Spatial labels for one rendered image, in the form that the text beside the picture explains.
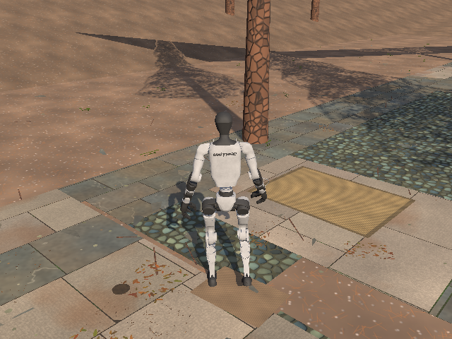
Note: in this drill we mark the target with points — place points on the left robot upper arm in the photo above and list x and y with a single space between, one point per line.
202 150

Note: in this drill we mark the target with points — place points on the robot right foot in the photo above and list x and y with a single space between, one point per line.
246 280

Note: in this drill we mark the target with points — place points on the robot right hand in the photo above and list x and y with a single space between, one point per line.
256 193

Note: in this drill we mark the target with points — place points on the robot torso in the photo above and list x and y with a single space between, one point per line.
225 169

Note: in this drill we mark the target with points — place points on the robot left forearm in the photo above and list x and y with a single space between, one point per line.
190 188

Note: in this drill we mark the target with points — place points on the right robot upper arm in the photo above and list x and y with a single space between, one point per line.
250 157

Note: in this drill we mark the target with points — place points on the robot right forearm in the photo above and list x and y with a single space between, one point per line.
259 184

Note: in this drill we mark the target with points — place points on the robot left hand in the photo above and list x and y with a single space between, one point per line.
184 208

